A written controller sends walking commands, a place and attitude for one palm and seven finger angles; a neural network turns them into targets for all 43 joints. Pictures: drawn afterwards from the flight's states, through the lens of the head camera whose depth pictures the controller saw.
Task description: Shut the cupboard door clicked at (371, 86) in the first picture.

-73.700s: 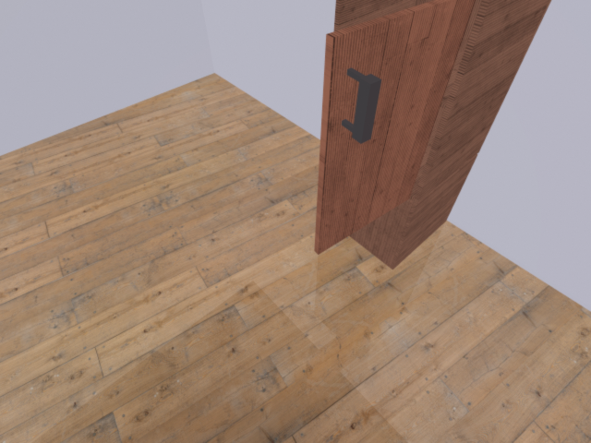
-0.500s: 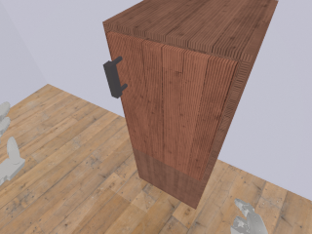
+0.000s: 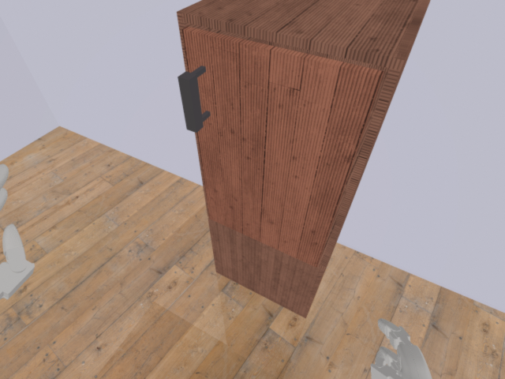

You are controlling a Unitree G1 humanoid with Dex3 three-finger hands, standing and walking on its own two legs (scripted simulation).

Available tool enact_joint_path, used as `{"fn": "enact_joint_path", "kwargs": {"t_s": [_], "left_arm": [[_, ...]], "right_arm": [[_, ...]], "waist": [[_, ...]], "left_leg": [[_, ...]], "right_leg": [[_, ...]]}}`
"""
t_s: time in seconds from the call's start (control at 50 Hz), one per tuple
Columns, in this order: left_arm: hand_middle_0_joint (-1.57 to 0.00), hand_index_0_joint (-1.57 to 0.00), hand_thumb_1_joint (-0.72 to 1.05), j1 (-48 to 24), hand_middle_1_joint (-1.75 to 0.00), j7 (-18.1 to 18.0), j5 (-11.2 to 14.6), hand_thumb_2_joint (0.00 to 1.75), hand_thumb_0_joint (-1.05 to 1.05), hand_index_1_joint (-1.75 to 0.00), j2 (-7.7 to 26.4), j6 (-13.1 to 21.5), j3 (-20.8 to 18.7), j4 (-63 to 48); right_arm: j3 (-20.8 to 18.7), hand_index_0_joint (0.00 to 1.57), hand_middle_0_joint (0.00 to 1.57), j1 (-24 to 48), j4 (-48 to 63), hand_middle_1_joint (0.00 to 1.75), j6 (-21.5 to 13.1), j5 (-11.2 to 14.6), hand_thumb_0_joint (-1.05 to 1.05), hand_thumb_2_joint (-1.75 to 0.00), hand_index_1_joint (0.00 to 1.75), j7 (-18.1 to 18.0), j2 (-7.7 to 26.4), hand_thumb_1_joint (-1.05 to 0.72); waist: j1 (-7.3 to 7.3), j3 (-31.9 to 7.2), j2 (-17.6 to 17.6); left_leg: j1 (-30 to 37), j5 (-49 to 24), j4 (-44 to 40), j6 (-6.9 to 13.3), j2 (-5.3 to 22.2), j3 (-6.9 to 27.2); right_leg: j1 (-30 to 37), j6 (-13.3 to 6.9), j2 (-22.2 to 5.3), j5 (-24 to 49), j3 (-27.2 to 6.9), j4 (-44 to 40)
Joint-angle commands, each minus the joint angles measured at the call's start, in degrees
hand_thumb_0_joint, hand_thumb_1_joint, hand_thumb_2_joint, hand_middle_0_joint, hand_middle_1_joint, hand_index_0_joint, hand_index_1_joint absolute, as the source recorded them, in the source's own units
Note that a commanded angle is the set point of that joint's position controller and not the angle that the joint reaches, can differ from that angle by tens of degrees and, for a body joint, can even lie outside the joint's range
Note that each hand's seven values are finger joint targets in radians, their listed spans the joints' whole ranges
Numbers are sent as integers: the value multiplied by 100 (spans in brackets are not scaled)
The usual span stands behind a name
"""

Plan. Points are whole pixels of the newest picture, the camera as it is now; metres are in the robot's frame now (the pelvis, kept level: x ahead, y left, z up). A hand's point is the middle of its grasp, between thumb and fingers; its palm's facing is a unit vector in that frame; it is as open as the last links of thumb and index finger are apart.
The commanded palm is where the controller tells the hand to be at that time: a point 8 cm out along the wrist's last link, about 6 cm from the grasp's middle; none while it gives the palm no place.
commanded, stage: step back with the hand held close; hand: left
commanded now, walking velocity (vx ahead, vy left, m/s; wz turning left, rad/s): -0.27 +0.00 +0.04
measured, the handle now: (197, 98) +0.61 +0.17 +0.14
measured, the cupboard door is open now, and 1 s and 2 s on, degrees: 0 0 0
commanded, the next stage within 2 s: stop stepping back and stand still in 0.50 s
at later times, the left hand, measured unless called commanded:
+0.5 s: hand out of the picture +0.13 +0.28 +0.17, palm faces +0.38 -0.83 -0.41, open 7.4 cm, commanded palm +0.06 +0.31 +0.19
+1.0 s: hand out of the picture +0.10 +0.28 +0.17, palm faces +0.32 -0.92 -0.23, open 7.5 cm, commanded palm +0.00 +0.34 +0.19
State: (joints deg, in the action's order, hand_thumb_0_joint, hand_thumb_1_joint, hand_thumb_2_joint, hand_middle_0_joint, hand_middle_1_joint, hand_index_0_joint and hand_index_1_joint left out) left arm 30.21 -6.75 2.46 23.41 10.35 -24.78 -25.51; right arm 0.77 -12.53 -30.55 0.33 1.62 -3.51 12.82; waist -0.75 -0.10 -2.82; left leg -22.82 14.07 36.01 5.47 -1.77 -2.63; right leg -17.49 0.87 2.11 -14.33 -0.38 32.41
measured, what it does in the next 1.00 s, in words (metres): walks backwards: right foot, then left foot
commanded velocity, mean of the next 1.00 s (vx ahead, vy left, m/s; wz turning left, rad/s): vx -0.15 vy -0.03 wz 0.01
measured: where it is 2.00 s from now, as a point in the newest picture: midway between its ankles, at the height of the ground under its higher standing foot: outside the picture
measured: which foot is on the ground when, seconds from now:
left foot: down 0.00-0.70, up 0.72-0.82, down 0.84-1.00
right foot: down 0.00-0.18, up 0.20-0.50, down 0.52-1.00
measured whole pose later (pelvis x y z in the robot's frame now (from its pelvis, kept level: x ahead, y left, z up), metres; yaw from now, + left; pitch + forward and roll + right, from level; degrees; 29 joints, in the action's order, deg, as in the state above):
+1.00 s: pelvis -0.17 +0.05 +0.01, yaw -4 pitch -1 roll -3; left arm 21.4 -8.9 3.8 20.6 6.9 -22.0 -26.3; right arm 1.9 -14.8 -36.9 -6.8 -0.2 -3.2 8.7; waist 5.1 -0.1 4.0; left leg -20.9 8.3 29.4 2.8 -2.3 1.7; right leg -14.1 0.0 3.9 -26.3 -1.6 38.8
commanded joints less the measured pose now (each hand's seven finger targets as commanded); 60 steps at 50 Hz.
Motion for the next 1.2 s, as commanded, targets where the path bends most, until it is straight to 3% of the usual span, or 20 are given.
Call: {"fn": "enact_joint_path", "kwargs": {"t_s": [0.0,0.08,0.12,0.18,0.22,0.3,0.44,0.48,0.54,0.62,0.68,0.7,0.78,0.82,0.88,0.92,0.98,1.06,1.14,1.18], "left_arm": [[-20,-20,90,-524,-30,-167,-34,90,0,-30,945,390,-482,-1267],[-20,-20,90,-656,-30,-347,23,90,0,-30,1377,558,-728,-2012],[-20,-20,90,-480,-30,-399,34,90,0,-30,1357,618,-760,-2209],[-20,-20,90,-244,-30,-372,-46,90,0,-30,1418,721,-1116,-2042],[-20,-20,90,-306,-30,-322,2,90,0,-30,1349,777,-1183,-1773],[-20,-20,90,70,-30,-208,176,90,0,-30,902,705,-709,-1294],[-20,-20,90,-375,-30,-104,261,90,0,-30,1105,697,-401,-1960],[-20,-20,90,-284,-30,-99,236,90,0,-30,1622,749,-809,-2228],[-20,-20,90,-294,-30,-78,327,90,0,-30,1676,841,-983,-2452],[-20,-20,90,825,-30,-123,464,90,0,-30,1710,630,-1298,-1811],[-20,-20,90,489,-30,-256,436,90,0,-30,1641,259,-1250,-1297],[-20,-20,90,150,-30,-262,358,90,0,-30,1272,142,-809,-1280],[-20,-20,90,-2727,-30,-283,65,90,0,-30,1012,-8,113,-700],[-20,-20,90,-3072,-30,-327,-8,90,0,-30,648,-35,480,-376],[-20,-20,90,-2542,-30,-296,22,90,0,-30,1129,236,40,-1613],[-20,-20,90,-1348,-30,-277,73,90,0,-30,1308,417,-389,-2544],[-20,-20,90,1141,-30,-248,211,90,0,-30,1823,487,-1324,-2890],[-20,-20,90,1688,-30,-238,231,90,0,-30,1525,406,-1379,-2005],[-20,-20,90,430,-30,-296,246,90,0,-30,1304,202,-1121,-713],[-20,-20,90,-77,-30,-319,211,90,0,-30,1038,171,-777,-353]], "right_arm": [[-367,20,20,453,784,30,-364,-32,0,-90,30,-53,767,-90],[-355,20,20,477,653,30,-465,-98,0,-90,30,-29,772,-90],[-312,20,20,458,686,30,-504,-88,0,-90,30,-76,741,-90],[-375,20,20,573,738,30,-657,-132,0,-90,30,-157,860,-90],[-424,20,20,402,568,30,-707,-171,0,-90,30,-103,786,-90],[-403,20,20,359,326,30,-809,-170,0,-90,30,25,671,-90],[-364,20,20,387,98,30,-806,-160,0,-90,30,108,693,-90],[-389,20,20,342,95,30,-711,-193,0,-90,30,129,697,-90],[-406,20,20,567,268,30,-674,-154,0,-90,30,94,705,-90],[-384,20,20,627,472,30,-523,-94,0,-90,30,-9,607,-90],[-453,20,20,537,257,30,-397,-189,0,-90,30,-143,660,-90],[-401,20,20,392,151,30,-341,-202,0,-90,30,-160,565,-90],[-237,20,20,526,5,30,-520,-96,0,-90,30,-257,721,-90],[-221,20,20,410,72,30,-732,-30,0,-90,30,-320,851,-90],[-215,20,20,508,229,30,-1016,-94,0,-90,30,-234,704,-90],[-248,20,20,526,336,30,-1140,-174,0,-90,30,-63,550,-90],[-293,20,20,449,416,30,-1111,-238,0,-90,30,144,512,-90],[-217,20,20,346,285,30,-697,-300,0,-90,30,105,445,-90],[-391,20,20,170,98,30,-491,-178,0,-90,30,-42,588,-90],[-397,20,20,251,103,30,-536,-112,0,-90,30,-47,704,-90]], "waist": [[94,-36,623],[159,-478,453],[150,-620,-55],[26,-584,-1541],[90,-523,-1120],[52,-419,-345],[-15,-1466,-750],[1,-1833,-533],[31,-1936,-634],[122,-1175,-281],[224,-260,845],[335,94,1008],[484,1486,537],[349,1555,-600],[206,566,-1959],[99,-322,-1657],[-63,-1427,-1030],[93,-1073,-745],[182,-230,1005],[206,132,1138]], "left_leg": [[-983,2295,-631,-99,663,1142],[236,1074,-20,-264,451,1066],[236,1057,-820,-157,683,1407],[-1695,3132,-2806,258,1800,2664],[-1768,2826,-2854,291,1903,2480],[-183,1622,-2626,39,1571,2021],[1750,-546,-2189,-634,1216,1309],[2227,-1556,-1706,-728,1030,1006],[2295,-1008,-1792,-674,959,952],[2059,664,-966,-757,465,489],[2266,722,1930,-851,185,769],[1578,636,2246,-762,312,995],[281,761,433,-550,533,646],[-234,749,-1315,-366,671,1452],[-124,2936,-3235,-412,1266,3519],[317,3014,-3359,-557,1285,3437],[656,1638,-2741,-386,1015,2099],[-380,1121,-1922,-544,546,1100],[-621,792,884,-576,312,619],[-1013,584,1481,-485,425,701]], "right_leg": [[43,-454,-881,-1779,-1325,-1081],[-744,-761,-1342,-1257,-1535,-1250],[-522,-457,-796,-1049,-871,-609],[1202,-21,286,-871,-72,1722],[1150,-28,341,-1105,-160,2458],[116,-22,340,-1533,40,1395],[574,-78,179,-594,98,-1656],[463,-208,-14,-281,-45,-1800],[142,-156,84,-652,83,-1416],[-898,-403,-285,-2206,80,-1778],[-3155,-1144,-1643,-3648,-1315,-2638],[-2841,-1251,-1871,-3364,-1171,-2414],[-1942,-507,-1300,-2694,-133,-1473],[-902,-198,-379,-1820,402,-293],[-125,-92,146,-1406,-99,846],[191,-133,191,-1276,-272,1114],[1164,-158,363,-974,158,-33],[2180,-271,-40,-467,254,-1375],[399,-1178,-1761,-2958,-1855,-2299],[439,-1288,-1885,-2014,-1908,-2158]]}}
